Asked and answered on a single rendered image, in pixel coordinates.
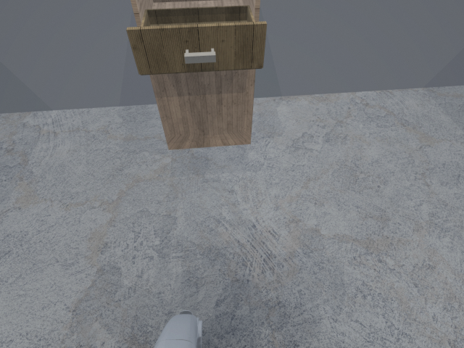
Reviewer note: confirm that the handle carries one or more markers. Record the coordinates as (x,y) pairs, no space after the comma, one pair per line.
(199,57)

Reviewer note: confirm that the cabinet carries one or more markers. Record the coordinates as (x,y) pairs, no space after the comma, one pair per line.
(203,109)

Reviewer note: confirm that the drawer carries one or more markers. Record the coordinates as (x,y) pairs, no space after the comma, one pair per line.
(160,43)

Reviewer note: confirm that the left robot thigh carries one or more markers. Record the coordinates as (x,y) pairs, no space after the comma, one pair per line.
(181,331)

